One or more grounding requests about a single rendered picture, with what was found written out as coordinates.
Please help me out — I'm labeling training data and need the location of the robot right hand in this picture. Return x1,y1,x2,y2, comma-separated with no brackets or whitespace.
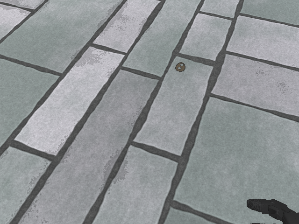
247,199,299,224

